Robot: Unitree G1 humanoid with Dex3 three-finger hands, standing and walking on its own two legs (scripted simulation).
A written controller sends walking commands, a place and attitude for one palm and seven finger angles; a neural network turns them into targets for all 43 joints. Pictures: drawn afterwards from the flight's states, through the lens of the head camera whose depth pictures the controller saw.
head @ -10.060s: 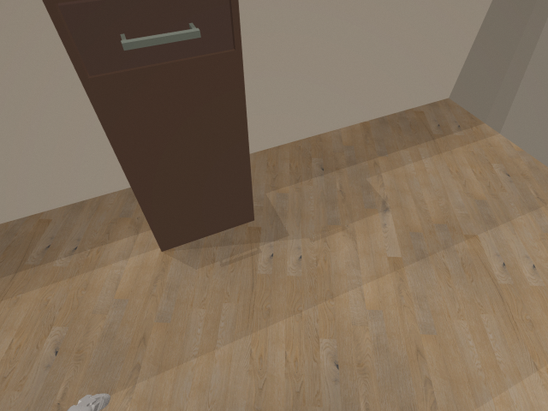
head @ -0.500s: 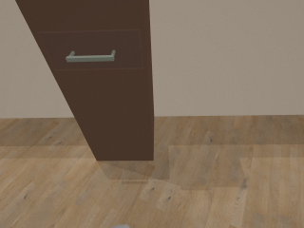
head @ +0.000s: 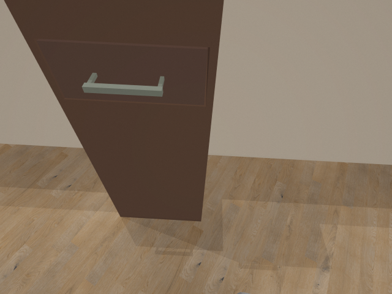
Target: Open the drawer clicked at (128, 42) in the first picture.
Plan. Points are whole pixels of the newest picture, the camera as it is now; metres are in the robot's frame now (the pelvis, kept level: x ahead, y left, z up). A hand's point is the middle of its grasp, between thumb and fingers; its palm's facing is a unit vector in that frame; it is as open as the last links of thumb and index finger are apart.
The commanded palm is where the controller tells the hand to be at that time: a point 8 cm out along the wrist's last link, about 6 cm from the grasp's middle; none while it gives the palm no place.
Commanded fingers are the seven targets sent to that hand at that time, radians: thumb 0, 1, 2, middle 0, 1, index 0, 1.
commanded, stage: come to a stop and stand still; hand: left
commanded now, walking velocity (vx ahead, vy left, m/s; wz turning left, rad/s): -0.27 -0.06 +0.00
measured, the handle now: (125, 84) +0.54 +0.23 +0.12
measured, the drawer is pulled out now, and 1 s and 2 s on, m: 0.00 0.00 0.00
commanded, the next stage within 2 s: look again from close up in 1.12 s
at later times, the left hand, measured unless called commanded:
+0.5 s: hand out of the picture +0.11 +0.20 -0.18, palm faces +0.07 -0.97 -0.23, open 7.4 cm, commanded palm none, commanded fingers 0.00 0.90 0.90 -0.20 -0.30 -0.20 -0.30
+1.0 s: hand out of the picture -0.02 +0.15 -0.17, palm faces +0.06 -0.98 -0.19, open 7.4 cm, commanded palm none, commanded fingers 0.00 0.90 0.90 -0.20 -0.30 -0.20 -0.30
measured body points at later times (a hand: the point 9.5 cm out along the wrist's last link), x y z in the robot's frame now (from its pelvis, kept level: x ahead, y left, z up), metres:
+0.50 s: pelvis +0.02 +0.00 -0.01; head +0.06 +0.01 +0.43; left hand +0.11 +0.25 -0.16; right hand +0.07 -0.24 -0.17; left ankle +0.00 +0.12 -0.74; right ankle +0.09 -0.13 -0.74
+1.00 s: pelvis -0.01 -0.01 +0.01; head +0.00 -0.02 +0.46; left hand -0.02 +0.21 -0.15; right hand +0.00 -0.23 -0.16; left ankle +0.00 +0.12 -0.74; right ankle -0.02 -0.10 -0.74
